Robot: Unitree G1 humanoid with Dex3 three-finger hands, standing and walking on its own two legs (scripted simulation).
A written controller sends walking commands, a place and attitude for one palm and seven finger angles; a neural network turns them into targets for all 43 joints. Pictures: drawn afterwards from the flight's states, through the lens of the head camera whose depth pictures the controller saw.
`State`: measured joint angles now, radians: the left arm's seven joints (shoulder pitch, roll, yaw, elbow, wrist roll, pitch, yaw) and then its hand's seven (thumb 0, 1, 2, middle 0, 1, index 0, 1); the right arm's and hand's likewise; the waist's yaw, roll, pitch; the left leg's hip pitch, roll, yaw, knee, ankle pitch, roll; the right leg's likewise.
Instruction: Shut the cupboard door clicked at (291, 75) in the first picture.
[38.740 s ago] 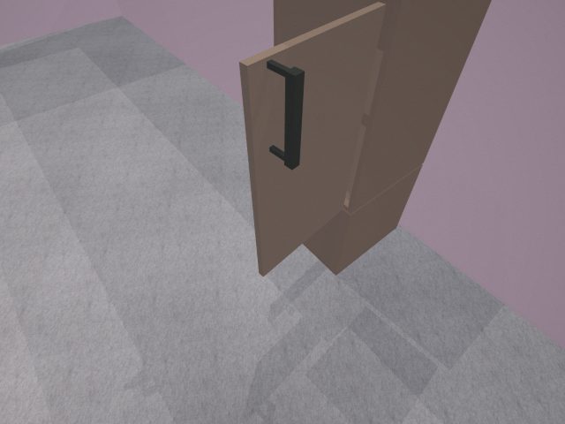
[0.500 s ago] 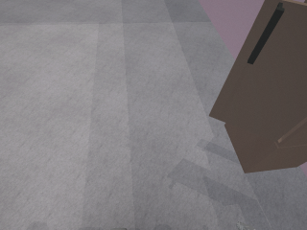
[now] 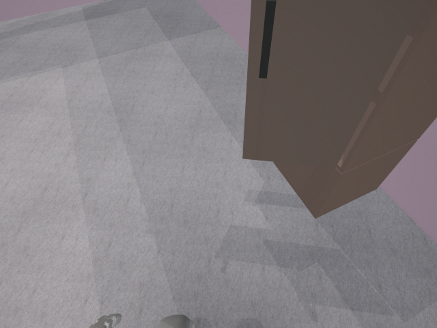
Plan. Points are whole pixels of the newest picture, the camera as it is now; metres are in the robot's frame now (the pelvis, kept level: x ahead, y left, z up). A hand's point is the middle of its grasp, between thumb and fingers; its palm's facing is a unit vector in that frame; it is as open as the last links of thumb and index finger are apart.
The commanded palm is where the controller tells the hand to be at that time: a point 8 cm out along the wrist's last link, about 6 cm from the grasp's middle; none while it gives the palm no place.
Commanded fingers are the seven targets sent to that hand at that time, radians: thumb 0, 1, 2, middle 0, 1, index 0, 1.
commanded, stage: turn to face it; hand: left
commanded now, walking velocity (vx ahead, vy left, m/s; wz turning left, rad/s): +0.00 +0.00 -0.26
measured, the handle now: (267, 37) +0.69 -0.09 +0.16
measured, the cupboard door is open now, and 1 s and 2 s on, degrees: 57 57 57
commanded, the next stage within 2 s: take the last steps up to it in 0.02 s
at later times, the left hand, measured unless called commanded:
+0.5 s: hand (143, 311) +0.17 +0.18 -0.16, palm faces -0.17 -0.97 -0.16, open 7.4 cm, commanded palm none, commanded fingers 0.00 0.90 0.90 -0.20 -0.30 -0.20 -0.30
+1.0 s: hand (202, 270) +0.27 +0.06 -0.20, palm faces -0.15 -0.98 -0.15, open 7.3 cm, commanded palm none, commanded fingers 0.00 0.90 0.90 -0.20 -0.30 -0.20 -0.30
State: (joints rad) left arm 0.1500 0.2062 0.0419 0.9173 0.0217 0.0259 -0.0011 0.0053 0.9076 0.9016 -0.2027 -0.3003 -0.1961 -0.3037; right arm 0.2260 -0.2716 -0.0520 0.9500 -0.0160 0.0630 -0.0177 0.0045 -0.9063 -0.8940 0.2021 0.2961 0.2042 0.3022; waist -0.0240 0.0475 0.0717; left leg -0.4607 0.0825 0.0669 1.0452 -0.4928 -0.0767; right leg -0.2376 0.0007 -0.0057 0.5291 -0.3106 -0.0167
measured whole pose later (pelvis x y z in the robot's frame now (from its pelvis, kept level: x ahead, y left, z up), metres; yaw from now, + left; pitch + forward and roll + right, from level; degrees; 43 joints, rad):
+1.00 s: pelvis +0.22 -0.11 -0.01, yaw -10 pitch +0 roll -3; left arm 0.26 0.20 0.04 1.08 0.01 0.00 0.00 0.00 0.92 0.90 -0.20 -0.30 -0.20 -0.30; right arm 0.18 -0.17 -0.02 0.97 -0.04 -0.04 -0.01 0.00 -0.91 -0.89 0.20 0.30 0.20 0.30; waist -0.01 -0.02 0.04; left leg -0.39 0.07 0.14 0.63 -0.22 0.05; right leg -0.15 0.04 -0.11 0.58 -0.41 -0.03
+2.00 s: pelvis +0.23 -0.08 +0.00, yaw -13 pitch +0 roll +1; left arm 0.27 0.17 -0.02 0.98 0.02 0.02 0.03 0.01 0.91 0.90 -0.20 -0.30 -0.20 -0.30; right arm 0.28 -0.20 0.00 0.96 -0.02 -0.01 -0.01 -0.01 -0.93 -0.89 0.20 0.30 0.21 0.30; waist 0.00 0.03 0.00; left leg -0.22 -0.05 0.17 0.45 -0.25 0.09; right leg -0.28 -0.05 0.03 0.53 -0.26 0.02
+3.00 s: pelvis +0.24 -0.14 +0.01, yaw -10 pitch +0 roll +1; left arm 0.31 0.13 -0.01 1.11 0.02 0.01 0.03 0.01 0.91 0.90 -0.20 -0.30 -0.19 -0.30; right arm 0.29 -0.12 0.00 1.15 -0.02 -0.02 -0.04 0.00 -0.91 -0.89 0.20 0.30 0.20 0.30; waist 0.00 -0.02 0.02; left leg -0.16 0.00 0.08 0.42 -0.25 0.01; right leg -0.19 0.01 -0.06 0.47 -0.28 -0.04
